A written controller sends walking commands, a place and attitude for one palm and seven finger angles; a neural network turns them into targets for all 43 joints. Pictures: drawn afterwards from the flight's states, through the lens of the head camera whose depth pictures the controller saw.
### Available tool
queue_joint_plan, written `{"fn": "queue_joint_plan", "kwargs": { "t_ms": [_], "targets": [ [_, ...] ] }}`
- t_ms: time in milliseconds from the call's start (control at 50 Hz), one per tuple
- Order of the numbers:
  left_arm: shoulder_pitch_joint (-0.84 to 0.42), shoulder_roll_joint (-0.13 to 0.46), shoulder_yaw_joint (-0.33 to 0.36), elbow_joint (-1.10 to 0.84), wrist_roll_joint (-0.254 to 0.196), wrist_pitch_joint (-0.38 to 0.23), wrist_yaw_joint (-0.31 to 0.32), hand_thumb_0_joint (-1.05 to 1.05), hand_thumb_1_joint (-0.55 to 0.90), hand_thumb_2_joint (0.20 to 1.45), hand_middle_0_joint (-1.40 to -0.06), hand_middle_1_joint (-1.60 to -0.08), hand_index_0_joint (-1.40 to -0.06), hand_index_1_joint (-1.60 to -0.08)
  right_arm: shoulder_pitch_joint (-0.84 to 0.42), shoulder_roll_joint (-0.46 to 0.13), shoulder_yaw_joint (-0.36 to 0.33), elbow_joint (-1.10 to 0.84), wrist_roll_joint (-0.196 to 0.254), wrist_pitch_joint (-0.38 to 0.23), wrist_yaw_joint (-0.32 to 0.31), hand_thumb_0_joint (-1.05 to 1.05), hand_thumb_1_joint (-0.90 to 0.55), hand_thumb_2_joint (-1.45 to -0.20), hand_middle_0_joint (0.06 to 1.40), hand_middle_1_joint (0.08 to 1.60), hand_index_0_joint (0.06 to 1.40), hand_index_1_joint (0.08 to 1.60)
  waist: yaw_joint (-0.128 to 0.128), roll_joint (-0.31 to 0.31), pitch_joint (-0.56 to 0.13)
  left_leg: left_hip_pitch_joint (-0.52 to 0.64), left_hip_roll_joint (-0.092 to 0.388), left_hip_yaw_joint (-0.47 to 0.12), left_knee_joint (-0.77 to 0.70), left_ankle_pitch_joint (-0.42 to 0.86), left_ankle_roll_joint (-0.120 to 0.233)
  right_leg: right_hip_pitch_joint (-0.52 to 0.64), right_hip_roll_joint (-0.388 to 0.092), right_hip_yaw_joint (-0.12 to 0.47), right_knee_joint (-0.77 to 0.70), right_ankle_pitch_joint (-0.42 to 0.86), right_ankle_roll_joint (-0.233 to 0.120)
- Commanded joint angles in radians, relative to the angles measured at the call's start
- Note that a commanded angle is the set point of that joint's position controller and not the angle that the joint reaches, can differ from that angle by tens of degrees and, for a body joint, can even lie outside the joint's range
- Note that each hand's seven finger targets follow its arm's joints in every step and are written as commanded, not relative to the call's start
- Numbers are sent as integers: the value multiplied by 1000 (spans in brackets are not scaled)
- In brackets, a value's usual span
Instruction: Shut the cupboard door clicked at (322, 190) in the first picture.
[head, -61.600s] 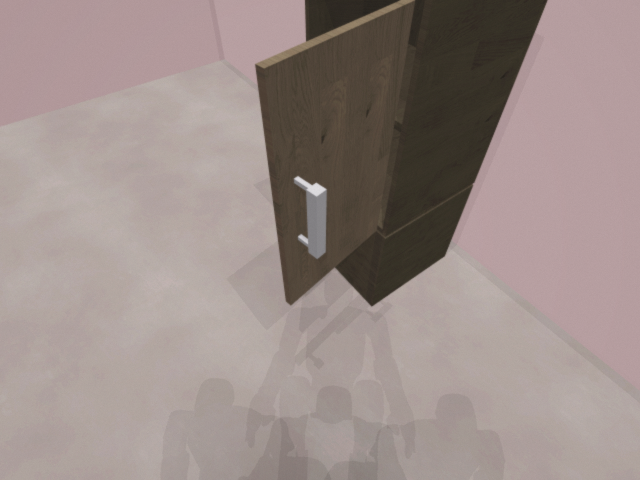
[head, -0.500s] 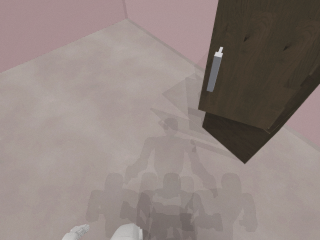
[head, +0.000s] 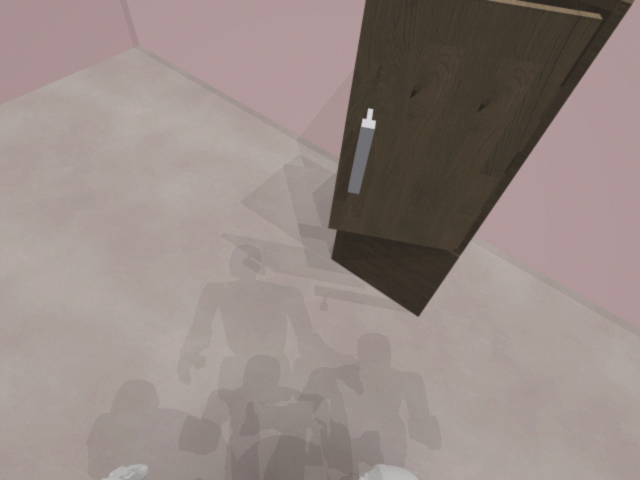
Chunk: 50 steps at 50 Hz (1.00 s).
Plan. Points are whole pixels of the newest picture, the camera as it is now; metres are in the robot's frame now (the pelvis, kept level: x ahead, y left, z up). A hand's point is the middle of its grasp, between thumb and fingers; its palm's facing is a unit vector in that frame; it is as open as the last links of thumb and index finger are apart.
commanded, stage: turn to face it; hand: left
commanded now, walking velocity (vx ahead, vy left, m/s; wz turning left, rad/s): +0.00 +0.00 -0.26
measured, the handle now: (361, 152) +0.70 -0.04 -0.05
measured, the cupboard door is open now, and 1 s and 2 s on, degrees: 27 27 27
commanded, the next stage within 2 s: take the last steps up to it in 0.06 s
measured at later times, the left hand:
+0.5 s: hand out of the picture +0.10 +0.15 -0.19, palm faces -0.09 -0.98 -0.15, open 7.4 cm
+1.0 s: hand (306, 341) +0.35 +0.03 -0.19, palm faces -0.28 -0.94 -0.21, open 7.4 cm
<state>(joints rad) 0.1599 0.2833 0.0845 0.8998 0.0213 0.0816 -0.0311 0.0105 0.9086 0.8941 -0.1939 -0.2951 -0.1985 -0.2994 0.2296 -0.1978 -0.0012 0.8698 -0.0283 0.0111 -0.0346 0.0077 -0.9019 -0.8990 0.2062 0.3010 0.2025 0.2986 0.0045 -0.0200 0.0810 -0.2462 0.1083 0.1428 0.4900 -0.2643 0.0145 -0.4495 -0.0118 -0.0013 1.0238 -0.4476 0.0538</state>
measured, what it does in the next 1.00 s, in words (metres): walks ahead: right foot, then left foot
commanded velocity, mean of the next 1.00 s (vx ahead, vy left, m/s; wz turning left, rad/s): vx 0.18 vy -0.09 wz -0.14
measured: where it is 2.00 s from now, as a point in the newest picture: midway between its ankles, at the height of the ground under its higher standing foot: (334, 471)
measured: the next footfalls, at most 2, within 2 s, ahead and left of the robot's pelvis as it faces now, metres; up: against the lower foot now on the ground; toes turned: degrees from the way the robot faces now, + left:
right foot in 0.16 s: +0.02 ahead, -0.15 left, +0.00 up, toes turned -6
left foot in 0.50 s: +0.13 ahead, +0.08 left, +0.00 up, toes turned +0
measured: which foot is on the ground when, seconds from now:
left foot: down 0.00-0.16, up 0.18-0.48, down 0.50-0.96, up 0.98-1.00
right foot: up 0.00-0.14, down 0.16-0.52, up 0.54-0.94, down 0.96-1.00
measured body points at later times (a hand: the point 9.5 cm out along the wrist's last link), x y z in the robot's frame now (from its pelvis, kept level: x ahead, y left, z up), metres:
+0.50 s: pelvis +0.05 -0.02 -0.01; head +0.07 -0.01 +0.44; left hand +0.11 +0.21 -0.17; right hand +0.07 -0.28 -0.15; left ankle +0.08 +0.08 -0.74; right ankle -0.02 -0.14 -0.74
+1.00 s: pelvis +0.20 -0.12 -0.03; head +0.25 -0.15 +0.42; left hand +0.37 +0.08 -0.17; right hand +0.06 -0.32 -0.18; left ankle +0.09 +0.07 -0.71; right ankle +0.25 -0.24 -0.75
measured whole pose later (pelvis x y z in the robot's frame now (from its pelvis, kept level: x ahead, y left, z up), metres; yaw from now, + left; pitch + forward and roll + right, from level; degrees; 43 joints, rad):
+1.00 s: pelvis +0.20 -0.12 -0.03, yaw -14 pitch +1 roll +0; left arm 0.11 0.21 0.05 0.97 0.03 -0.03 -0.03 0.01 0.91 0.89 -0.19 -0.30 -0.20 -0.30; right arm 0.42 -0.17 -0.03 1.09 -0.01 0.00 -0.02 0.01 -0.90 -0.90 0.21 0.30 0.20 0.30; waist -0.05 0.02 0.11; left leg -0.14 0.16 0.11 0.80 -0.54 -0.06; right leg -0.45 -0.01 -0.08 0.64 -0.22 -0.03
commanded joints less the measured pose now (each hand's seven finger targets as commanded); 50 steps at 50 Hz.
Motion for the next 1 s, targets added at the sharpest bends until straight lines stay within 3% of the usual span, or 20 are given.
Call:
{"fn": "queue_joint_plan", "kwargs": {
  "t_ms": [0,100,120,140,160,200,280,380,440,460,480,500,520,660,800,880,920,940,960,980],
  "targets": [
    [-39,7,-7,-77,-3,-29,1,0,900,900,-200,-300,-200,-300,83,-213,-74,-15,-4,-8,-4,0,-900,-900,200,300,200,300,-45,239,-146,178,217,-143,-105,517,130,21,4,-48,-174,-15,-8],
    [68,25,-5,-35,-3,-44,11,0,900,900,-200,-300,-200,-300,45,-218,-84,8,6,0,5,0,-900,-900,200,300,200,300,18,167,-153,37,191,-100,12,332,62,300,10,-63,-563,254,-45],
    [112,81,3,-20,4,-56,18,0,900,900,-200,-300,-200,-300,48,-183,-82,9,17,1,9,0,-900,-900,200,300,200,300,31,52,-171,-47,129,-43,126,168,0,408,-86,52,-667,390,-72],
    [141,174,20,-4,13,-67,32,0,900,900,-200,-300,-200,-300,20,-99,-63,-23,21,2,12,0,-900,-900,200,300,200,300,48,-252,-143,-278,-27,39,318,-283,-61,486,-315,350,-713,626,-164],
    [168,195,15,3,-1,-67,35,0,900,900,-200,-300,-200,-300,-7,-122,-59,-30,16,21,6,0,-900,-900,200,300,200,300,67,-228,-139,-286,-39,-75,493,-394,-59,389,-383,388,-739,592,-263],
    [91,143,20,-11,5,-64,43,0,900,900,-200,-300,-200,-300,-1,-116,-65,-13,7,22,11,0,-900,-900,200,300,200,300,28,-232,-70,-411,-25,-120,630,-296,-53,390,-293,347,-788,270,-277],
    [45,74,-1,-7,-1,-90,42,0,900,900,-200,-300,-200,-300,9,-124,-68,21,-1,3,34,0,-900,-900,200,300,200,300,-13,-165,-61,-330,-5,-90,577,-141,-74,326,-197,169,-771,271,-244],
    [86,94,9,24,10,-100,31,0,900,900,-200,-300,-200,-300,-20,-86,-66,2,-1,-14,38,0,-900,-900,200,300,200,300,0,-121,-38,-219,-32,-56,285,-160,-65,277,-201,223,-790,116,-271],
    [49,85,11,31,0,-94,21,0,900,900,-200,-300,-200,-300,111,-91,-64,46,-2,-37,24,0,-900,-900,200,300,200,300,-62,-94,-54,36,-70,-13,37,-11,-59,162,-136,184,-690,75,-225],
    [43,55,5,28,-7,-91,17,0,900,900,-200,-300,-200,-300,187,-122,-68,75,-3,-48,17,0,-900,-900,200,300,200,300,-94,-5,-83,192,-46,-52,-56,5,-53,69,-87,145,-571,64,-188],
    [65,-16,-9,16,-11,-88,7,0,900,900,-200,-300,-200,-300,270,-216,-92,98,-15,-55,9,0,-900,-900,200,300,200,300,-122,258,-101,323,169,-373,-174,-177,10,-119,27,56,-312,-5,-127],
    [28,-20,-15,-24,-7,-90,2,0,900,900,-200,-300,-200,-300,348,-298,-105,97,-23,-54,-2,0,-900,-900,200,300,200,300,-151,348,-97,336,392,-665,-302,-303,115,-255,67,-18,-54,-136,-93],
    [-24,18,-4,-41,7,-84,-4,0,900,900,-200,-300,-200,-300,308,-297,-100,86,-17,-46,-6,0,-900,-900,200,300,200,300,-131,209,-28,232,431,-653,-338,-352,161,-277,-13,61,66,-93,-101],
    [57,-27,-7,34,8,-66,-23,0,900,900,-200,-300,-200,-300,191,-150,-53,84,-4,-76,-12,0,-900,-900,200,300,200,300,-29,169,-24,185,210,-141,-271,262,79,-226,-44,19,95,218,-41],
    [-90,-47,-31,0,4,-73,-21,0,900,900,-200,-300,-200,-300,252,-143,-63,132,-11,-63,-3,0,-900,-900,200,300,200,300,-69,210,10,219,202,-31,-206,496,80,-151,-49,-77,-259,275,-50],
    [16,-6,-20,34,0,-90,-13,0,900,900,-200,-300,-200,-300,204,-170,-76,139,-3,-52,-1,0,-900,-900,200,300,200,300,-9,190,-47,175,214,-24,-61,580,63,121,-2,-105,-442,266,-88],
    [278,87,9,118,10,-113,2,0,900,900,-200,-300,-200,-300,172,-138,-71,134,16,-55,12,0,-900,-900,200,300,200,300,114,0,-199,-35,98,50,286,349,-2,537,-79,6,-551,391,-129],
    [371,176,28,149,10,-123,17,0,900,900,-200,-300,-200,-300,210,-51,-53,115,30,-55,17,0,-900,-900,200,300,200,300,126,-288,-310,-240,-84,42,587,-336,-33,696,-332,348,-637,520,-233],
    [336,181,22,143,-9,-123,28,0,900,900,-200,-300,-200,-300,192,-67,-51,99,31,-42,10,0,-900,-900,200,300,200,300,99,-230,-291,-259,-67,-92,743,-414,-10,585,-389,419,-721,516,-281],
    [227,123,10,122,-10,-116,41,0,900,900,-200,-300,-200,-300,159,-51,-57,100,31,-29,10,0,-900,-900,200,300,200,300,58,-146,-175,-268,-37,-125,764,-343,-11,470,-361,326,-734,578,-275]
  ]
}}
